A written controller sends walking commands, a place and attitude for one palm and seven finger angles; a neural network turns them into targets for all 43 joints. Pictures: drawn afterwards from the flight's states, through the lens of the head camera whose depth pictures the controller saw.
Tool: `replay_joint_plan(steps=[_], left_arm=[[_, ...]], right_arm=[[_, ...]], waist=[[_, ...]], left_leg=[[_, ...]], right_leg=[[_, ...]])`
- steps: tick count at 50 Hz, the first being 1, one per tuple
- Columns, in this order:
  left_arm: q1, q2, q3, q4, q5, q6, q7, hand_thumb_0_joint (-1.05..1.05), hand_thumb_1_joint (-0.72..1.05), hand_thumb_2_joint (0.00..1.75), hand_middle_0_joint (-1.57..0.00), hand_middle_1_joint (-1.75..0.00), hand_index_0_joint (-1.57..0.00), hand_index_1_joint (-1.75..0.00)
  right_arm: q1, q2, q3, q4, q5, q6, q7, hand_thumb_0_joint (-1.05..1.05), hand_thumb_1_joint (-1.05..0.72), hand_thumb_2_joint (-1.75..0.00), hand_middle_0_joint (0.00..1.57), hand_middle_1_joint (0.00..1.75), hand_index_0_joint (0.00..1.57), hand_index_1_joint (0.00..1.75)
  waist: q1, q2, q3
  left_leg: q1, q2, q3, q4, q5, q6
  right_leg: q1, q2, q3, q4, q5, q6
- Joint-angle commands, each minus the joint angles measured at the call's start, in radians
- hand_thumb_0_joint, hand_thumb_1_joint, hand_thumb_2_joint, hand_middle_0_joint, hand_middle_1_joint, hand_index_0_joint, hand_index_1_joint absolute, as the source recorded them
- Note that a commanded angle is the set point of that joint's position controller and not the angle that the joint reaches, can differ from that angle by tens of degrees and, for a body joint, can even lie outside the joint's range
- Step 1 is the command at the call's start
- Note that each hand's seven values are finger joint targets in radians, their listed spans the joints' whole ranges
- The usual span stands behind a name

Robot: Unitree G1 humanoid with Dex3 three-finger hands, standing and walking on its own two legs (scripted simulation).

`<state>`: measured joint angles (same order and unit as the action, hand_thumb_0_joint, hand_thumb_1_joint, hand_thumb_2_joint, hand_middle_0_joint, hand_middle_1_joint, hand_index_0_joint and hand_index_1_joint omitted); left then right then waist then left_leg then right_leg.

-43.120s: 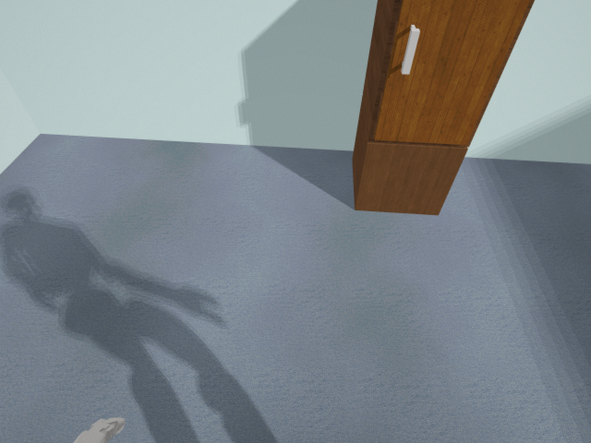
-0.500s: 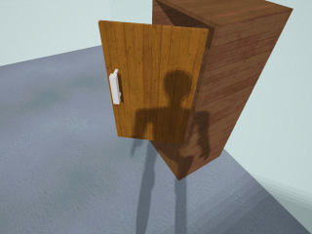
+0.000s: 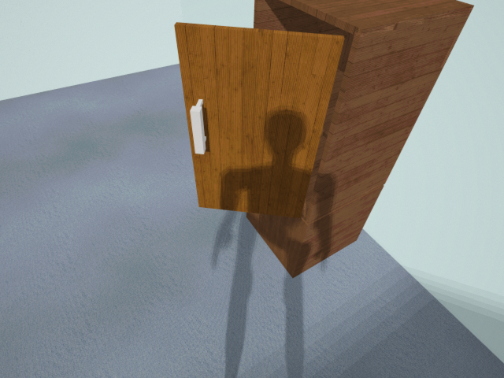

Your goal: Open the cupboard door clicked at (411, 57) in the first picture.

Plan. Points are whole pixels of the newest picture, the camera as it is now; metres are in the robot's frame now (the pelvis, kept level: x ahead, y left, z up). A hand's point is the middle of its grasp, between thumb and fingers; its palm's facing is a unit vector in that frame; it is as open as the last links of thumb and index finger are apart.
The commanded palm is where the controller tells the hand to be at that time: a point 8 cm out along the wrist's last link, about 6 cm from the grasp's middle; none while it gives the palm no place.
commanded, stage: come to a stop and stand still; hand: left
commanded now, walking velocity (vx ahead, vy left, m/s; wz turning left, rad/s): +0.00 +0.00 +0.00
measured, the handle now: (200, 126) +0.69 +0.17 +0.02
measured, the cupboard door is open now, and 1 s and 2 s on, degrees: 52 52 52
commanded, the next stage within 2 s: look again from close up in 1.10 s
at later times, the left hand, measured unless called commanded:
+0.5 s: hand out of the picture -0.10 +0.19 -0.19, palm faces +0.10 -0.98 -0.16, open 7.4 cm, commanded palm none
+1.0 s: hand out of the picture -0.06 +0.28 -0.16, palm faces +0.00 -0.98 -0.18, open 7.4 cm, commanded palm none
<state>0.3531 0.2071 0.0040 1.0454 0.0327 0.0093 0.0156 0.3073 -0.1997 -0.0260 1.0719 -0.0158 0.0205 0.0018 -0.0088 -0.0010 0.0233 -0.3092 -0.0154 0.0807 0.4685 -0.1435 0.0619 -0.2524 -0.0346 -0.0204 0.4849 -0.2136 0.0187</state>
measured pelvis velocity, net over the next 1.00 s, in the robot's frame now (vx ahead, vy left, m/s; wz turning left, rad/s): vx -0.16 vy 0.08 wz -0.03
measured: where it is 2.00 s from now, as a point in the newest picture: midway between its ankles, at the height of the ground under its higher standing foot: outside the picture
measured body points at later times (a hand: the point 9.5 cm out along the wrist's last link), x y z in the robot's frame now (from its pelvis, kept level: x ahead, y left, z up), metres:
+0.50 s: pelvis -0.07 +0.02 -0.01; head -0.09 +0.03 +0.44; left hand -0.11 +0.24 -0.17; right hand -0.03 -0.22 -0.16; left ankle +0.09 +0.08 -0.73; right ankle +0.04 -0.14 -0.72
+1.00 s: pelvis -0.16 +0.08 +0.01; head -0.16 +0.12 +0.46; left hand -0.07 +0.33 -0.14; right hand -0.27 -0.12 -0.13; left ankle -0.18 +0.16 -0.74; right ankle -0.11 -0.09 -0.62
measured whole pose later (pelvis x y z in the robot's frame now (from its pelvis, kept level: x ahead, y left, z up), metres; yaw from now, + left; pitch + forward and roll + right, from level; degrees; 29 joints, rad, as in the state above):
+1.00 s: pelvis -0.16 +0.08 +0.01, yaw -2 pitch +0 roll -2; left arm 0.23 0.24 0.09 0.94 0.04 0.02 -0.02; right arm 0.51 -0.09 -0.02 1.13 -0.02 -0.03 -0.04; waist -0.03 -0.03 -0.03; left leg -0.13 0.00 0.08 0.39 -0.25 0.06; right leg -0.68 -0.03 0.05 1.21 -0.10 0.02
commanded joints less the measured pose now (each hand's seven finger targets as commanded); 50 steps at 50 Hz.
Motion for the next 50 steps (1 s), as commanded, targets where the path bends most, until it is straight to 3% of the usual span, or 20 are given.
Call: replay_joint_plan(steps=[1,18,23,25,27,28,29,30,31,32,33,36,37,38,39,40,41,42,45,50], left_arm=[[0.073,0.086,0.021,-0.023,-0.003,-0.016,0.015,0.00,0.90,0.90,-0.20,-0.30,-0.20,-0.30],[0.158,0.045,0.044,0.008,0.006,0.006,0.014,0.00,0.90,0.90,-0.20,-0.30,-0.20,-0.30],[0.320,0.008,0.071,0.036,0.009,0.046,0.008,0.00,0.90,0.90,-0.20,-0.30,-0.20,-0.30],[0.477,0.007,0.092,0.060,0.004,0.060,0.010,0.00,0.90,0.90,-0.20,-0.30,-0.20,-0.30],[0.559,-0.010,0.093,0.060,0.012,0.061,0.021,0.00,0.90,0.90,-0.20,-0.30,-0.20,-0.30],[0.487,0.001,0.067,0.036,0.010,0.042,0.033,0.00,0.90,0.90,-0.20,-0.30,-0.20,-0.30],[0.224,0.028,0.039,-0.044,0.004,0.022,0.046,0.00,0.90,0.90,-0.20,-0.30,-0.20,-0.30],[-0.058,0.087,0.053,-0.130,0.005,0.004,0.055,0.00,0.90,0.90,-0.20,-0.30,-0.20,-0.30],[-0.249,0.135,0.075,-0.171,0.008,-0.011,0.063,0.00,0.90,0.90,-0.20,-0.30,-0.20,-0.30],[-0.313,0.127,0.073,-0.189,0.018,-0.019,0.065,0.00,0.90,0.90,-0.20,-0.30,-0.20,-0.30],[-0.280,0.128,0.078,-0.179,0.024,-0.023,0.064,0.00,0.90,0.90,-0.20,-0.30,-0.20,-0.30],[-0.086,0.137,0.091,-0.105,0.021,-0.002,0.044,0.00,0.90,0.90,-0.20,-0.30,-0.20,-0.30],[-0.025,0.072,0.083,-0.088,0.007,0.005,0.036,0.00,0.90,0.90,-0.20,-0.30,-0.20,-0.30],[0.037,-0.006,0.078,-0.091,-0.001,0.005,0.026,0.00,0.90,0.90,-0.20,-0.30,-0.20,-0.30],[0.006,0.001,0.075,-0.131,0.001,0.005,0.012,0.00,0.90,0.90,-0.20,-0.30,-0.20,-0.30],[0.001,0.007,0.082,-0.162,0.000,0.006,-0.009,0.00,0.90,0.90,-0.20,-0.30,-0.20,-0.30],[-0.055,0.027,0.086,-0.160,0.012,0.008,-0.024,0.00,0.90,0.90,-0.20,-0.30,-0.20,-0.30],[-0.075,0.031,0.092,-0.149,0.015,0.012,-0.023,0.00,0.90,0.90,-0.20,-0.30,-0.20,-0.30],[-0.029,0.028,0.086,-0.113,0.003,0.012,-0.035,0.00,0.90,0.90,-0.20,-0.30,-0.20,-0.30],[-0.136,0.020,0.072,-0.133,-0.003,0.006,-0.040,0.00,0.90,0.90,-0.20,-0.30,-0.20,-0.30]], right_arm=[[-0.013,-0.130,-0.034,-0.052,-0.001,-0.023,-0.013,0.00,-0.90,-0.90,0.20,0.30,0.20,0.30],[-0.009,-0.095,-0.049,-0.039,-0.003,0.001,-0.017,0.00,-0.90,-0.90,0.20,0.30,0.20,0.30],[-0.123,-0.131,-0.067,-0.090,-0.008,0.026,-0.015,0.00,-0.90,-0.90,0.20,0.30,0.20,0.30],[-0.262,-0.186,-0.077,-0.139,-0.012,0.024,-0.013,0.00,-0.90,-0.90,0.20,0.30,0.20,0.30],[-0.345,-0.137,-0.068,-0.165,-0.011,0.034,-0.006,0.00,-0.90,-0.90,0.20,0.30,0.20,0.30],[-0.285,-0.033,-0.058,-0.174,-0.003,0.050,-0.012,0.00,-0.90,-0.90,0.20,0.30,0.20,0.30],[-0.207,0.009,-0.065,-0.191,0.001,0.075,-0.016,0.00,-0.90,-0.90,0.20,0.30,0.20,0.30],[-0.114,-0.030,-0.077,-0.191,-0.006,0.091,-0.002,0.00,-0.90,-0.90,0.20,0.30,0.20,0.30],[0.028,-0.045,-0.086,-0.138,-0.013,0.094,0.009,0.00,-0.90,-0.90,0.20,0.30,0.20,0.30],[0.153,-0.056,-0.088,-0.087,-0.016,0.080,0.007,0.00,-0.90,-0.90,0.20,0.30,0.20,0.30],[0.209,-0.050,-0.081,-0.078,-0.012,0.062,0.006,0.00,-0.90,-0.90,0.20,0.30,0.20,0.30],[0.227,0.007,-0.063,-0.063,0.008,0.003,0.004,0.00,-0.90,-0.90,0.20,0.30,0.20,0.30],[0.244,-0.010,-0.055,-0.043,0.005,-0.011,-0.008,0.00,-0.90,-0.90,0.20,0.30,0.20,0.30],[0.203,-0.046,-0.053,-0.061,-0.003,-0.026,-0.024,0.00,-0.90,-0.90,0.20,0.30,0.20,0.30],[0.151,-0.095,-0.053,-0.093,0.000,-0.046,-0.040,0.00,-0.90,-0.90,0.20,0.30,0.20,0.30],[0.059,-0.146,-0.051,-0.131,-0.012,-0.049,-0.052,0.00,-0.90,-0.90,0.20,0.30,0.20,0.30],[0.043,-0.132,-0.051,-0.127,-0.017,-0.065,-0.055,0.00,-0.90,-0.90,0.20,0.30,0.20,0.30],[0.029,-0.121,-0.046,-0.108,-0.017,-0.067,-0.060,0.00,-0.90,-0.90,0.20,0.30,0.20,0.30],[0.044,-0.065,-0.027,-0.071,-0.007,-0.089,-0.053,0.00,-0.90,-0.90,0.20,0.30,0.20,0.30],[0.239,-0.043,-0.026,0.007,-0.007,-0.091,-0.063,0.00,-0.90,-0.90,0.20,0.30,0.20,0.30]], waist=[[0.013,-0.007,0.048],[0.021,0.014,0.076],[0.094,0.123,0.022],[0.199,0.152,-0.008],[0.258,-0.045,0.074],[0.191,-0.319,0.126],[0.032,-0.334,0.217],[-0.106,-0.212,0.203],[-0.194,-0.260,0.118],[-0.236,-0.225,0.076],[-0.223,-0.212,0.055],[-0.119,-0.027,0.081],[-0.087,0.209,0.153],[-0.055,0.410,0.202],[-0.017,0.270,0.233],[0.038,0.091,0.171],[0.019,-0.011,0.146],[0.028,0.091,0.198],[0.055,0.068,0.186],[-0.023,0.050,0.078]], left_leg=[[-0.056,0.127,-0.178,-0.195,-0.380,-0.022],[-0.093,0.093,-0.153,-0.178,-0.483,-0.038],[-0.375,0.135,-0.132,-0.257,-0.592,-0.033],[-0.589,0.181,-0.129,-0.303,-0.618,-0.017],[-0.614,0.083,-0.033,-0.024,-0.600,-0.056],[-0.382,-0.050,0.058,0.431,-0.445,-0.104],[-0.288,-0.040,-0.111,0.827,-0.304,-0.097],[-0.143,0.005,-0.233,1.021,-0.155,-0.098],[0.027,0.040,-0.242,1.115,-0.092,-0.101],[0.125,0.028,-0.162,1.079,-0.100,-0.092],[0.160,0.028,-0.094,0.870,-0.207,-0.082],[0.249,0.011,0.020,0.072,-0.433,-0.047],[0.223,0.011,-0.030,-0.121,-0.433,-0.055],[0.203,0.226,-0.322,-0.229,-0.443,-0.018],[0.086,0.392,-0.529,-0.332,-0.463,0.040],[0.071,0.467,-0.581,-0.376,-0.580,0.137],[0.054,0.423,-0.589,-0.402,-0.578,0.114],[-0.004,0.404,-0.573,-0.394,-0.556,0.075],[-0.001,0.284,-0.362,-0.375,-0.379,0.035],[0.242,0.272,-0.314,-0.330,-0.274,0.059]], right_leg=[[-0.029,-0.045,0.090,-0.108,-0.201,-0.042],[-0.105,-0.009,0.069,-0.075,-0.314,-0.038],[0.134,0.063,-0.053,0.287,-0.213,-0.046],[0.368,0.093,-0.130,0.466,-0.159,-0.042],[0.284,0.027,-0.028,0.212,-0.252,-0.079],[-0.095,-0.148,0.272,-0.234,-0.618,-0.145],[-0.519,-0.344,0.636,-0.501,-0.853,-0.222],[-0.766,-0.378,0.667,-0.558,-0.853,-0.224],[-0.882,-0.346,0.594,-0.545,-0.832,-0.177],[-0.859,-0.234,0.376,-0.435,-0.661,-0.100],[-0.732,-0.175,0.247,-0.354,-0.539,-0.076],[-0.462,-0.110,0.213,-0.017,-0.476,-0.099],[-0.476,-0.015,0.137,0.268,-0.445,-0.093],[-0.646,0.080,0.059,0.613,-0.296,-0.039],[-0.710,0.001,0.151,0.709,-0.212,-0.029],[-0.685,-0.028,0.158,0.747,-0.153,-0.012],[-0.661,-0.022,0.142,0.769,-0.044,-0.001],[-0.659,-0.046,0.160,0.776,-0.010,0.000],[-0.564,-0.027,0.128,0.760,0.123,-0.003],[-0.624,-0.023,0.076,0.699,0.128,0.011]])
